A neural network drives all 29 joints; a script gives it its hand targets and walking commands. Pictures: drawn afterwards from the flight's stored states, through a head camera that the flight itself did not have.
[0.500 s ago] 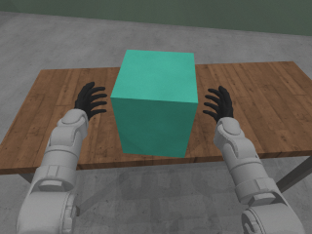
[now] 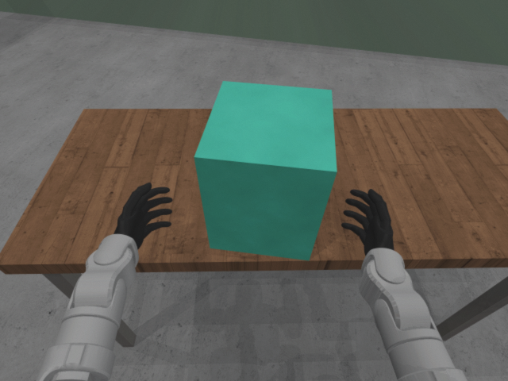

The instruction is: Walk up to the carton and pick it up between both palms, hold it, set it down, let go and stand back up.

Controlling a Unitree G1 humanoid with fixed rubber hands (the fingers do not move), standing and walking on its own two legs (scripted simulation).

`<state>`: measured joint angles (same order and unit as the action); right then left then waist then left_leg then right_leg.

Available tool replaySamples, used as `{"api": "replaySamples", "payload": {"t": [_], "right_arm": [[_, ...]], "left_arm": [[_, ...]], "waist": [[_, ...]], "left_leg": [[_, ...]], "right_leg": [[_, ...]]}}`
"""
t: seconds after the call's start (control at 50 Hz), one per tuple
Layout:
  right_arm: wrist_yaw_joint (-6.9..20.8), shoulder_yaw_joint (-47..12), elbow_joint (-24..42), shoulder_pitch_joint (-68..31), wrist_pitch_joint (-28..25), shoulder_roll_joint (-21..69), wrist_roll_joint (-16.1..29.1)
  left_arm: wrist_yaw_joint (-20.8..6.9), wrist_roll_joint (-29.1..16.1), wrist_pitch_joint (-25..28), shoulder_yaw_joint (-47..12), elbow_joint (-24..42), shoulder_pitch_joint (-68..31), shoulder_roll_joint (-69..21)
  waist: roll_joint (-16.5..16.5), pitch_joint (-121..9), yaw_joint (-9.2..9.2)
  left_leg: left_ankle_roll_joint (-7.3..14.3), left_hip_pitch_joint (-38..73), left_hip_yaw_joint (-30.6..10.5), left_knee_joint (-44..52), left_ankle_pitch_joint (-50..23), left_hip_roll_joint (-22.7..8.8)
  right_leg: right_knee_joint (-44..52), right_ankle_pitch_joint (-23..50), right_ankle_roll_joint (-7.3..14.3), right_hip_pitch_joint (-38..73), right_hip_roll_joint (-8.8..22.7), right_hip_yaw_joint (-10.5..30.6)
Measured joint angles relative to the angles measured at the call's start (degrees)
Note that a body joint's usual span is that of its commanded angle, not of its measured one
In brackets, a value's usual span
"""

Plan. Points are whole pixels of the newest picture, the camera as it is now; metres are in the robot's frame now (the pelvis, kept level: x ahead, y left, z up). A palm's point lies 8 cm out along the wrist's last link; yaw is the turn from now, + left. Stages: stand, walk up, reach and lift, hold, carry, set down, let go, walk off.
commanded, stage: set down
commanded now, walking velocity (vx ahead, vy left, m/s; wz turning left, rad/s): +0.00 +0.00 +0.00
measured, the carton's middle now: (267, 173) +0.48 -0.02 +0.05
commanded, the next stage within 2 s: let go in 1.14 s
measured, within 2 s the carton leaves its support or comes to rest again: neither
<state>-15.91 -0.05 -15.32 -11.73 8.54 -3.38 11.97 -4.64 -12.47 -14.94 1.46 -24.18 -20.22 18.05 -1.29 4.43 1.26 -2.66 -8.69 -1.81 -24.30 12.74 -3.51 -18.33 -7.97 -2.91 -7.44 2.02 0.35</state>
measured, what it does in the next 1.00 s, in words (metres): stands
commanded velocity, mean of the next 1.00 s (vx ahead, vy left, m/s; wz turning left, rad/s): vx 0.00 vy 0.00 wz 0.00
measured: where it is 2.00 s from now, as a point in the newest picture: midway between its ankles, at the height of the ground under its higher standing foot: outside the picture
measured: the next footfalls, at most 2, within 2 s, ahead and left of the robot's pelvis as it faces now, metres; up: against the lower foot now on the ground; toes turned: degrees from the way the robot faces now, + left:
none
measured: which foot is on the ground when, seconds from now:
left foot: down 0.00-1.00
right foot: down 0.00-1.00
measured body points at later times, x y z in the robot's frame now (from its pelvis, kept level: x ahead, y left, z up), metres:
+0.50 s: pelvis +0.01 +0.01 +0.00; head +0.03 +0.02 +0.45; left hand +0.29 +0.22 +0.01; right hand +0.27 -0.17 +0.02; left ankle +0.01 +0.14 -0.74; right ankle +0.02 -0.16 -0.74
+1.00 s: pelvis +0.03 +0.01 +0.00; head +0.04 +0.01 +0.45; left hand +0.23 +0.23 -0.03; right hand +0.23 -0.18 -0.03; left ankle +0.01 +0.14 -0.74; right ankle +0.02 -0.16 -0.74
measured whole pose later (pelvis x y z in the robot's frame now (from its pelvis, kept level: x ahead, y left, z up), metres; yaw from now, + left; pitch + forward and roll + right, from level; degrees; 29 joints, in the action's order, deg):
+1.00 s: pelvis +0.03 +0.01 +0.00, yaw -1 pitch -7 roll -2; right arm -9.4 -1.0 -13.0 14.9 -3.7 -4.1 6.4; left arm -3.9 -8.3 -7.8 -1.4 -9.2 13.3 14.5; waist 1.5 8.8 -1.9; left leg -2.3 -1.5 -0.7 -25.4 16.7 -3.6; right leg -18.8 -11.3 -3.5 -0.5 2.1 1.2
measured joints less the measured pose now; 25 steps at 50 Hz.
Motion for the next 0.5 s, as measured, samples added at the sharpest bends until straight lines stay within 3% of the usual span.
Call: {"api": "replaySamples", "payload": {"t": [0.28, 0.5], "right_arm": [[1.43, 0.05, 6.15, 11.26, -3.39, -0.09, -1.80], [2.31, -1.15, 7.77, 17.32, -5.78, 0.88, -3.00]], "left_arm": [[0.74, -0.22, 2.91, -2.20, 9.67, 12.53, -1.27], [0.38, -0.31, 6.22, -2.86, 12.06, 19.59, -1.55]], "waist": [[0.74, 2.00, -1.65], [1.24, 2.89, -2.39]], "left_leg": [[0.43, 1.43, 0.43, -0.57, 0.98, 0.21], [0.71, 2.77, 0.97, -0.88, 1.79, 0.41]], "right_leg": [[0.26, -0.42, -0.34, 1.66, 0.23, 0.38], [-0.48, -1.32, -0.59, 2.60, 0.46, 0.87]]}}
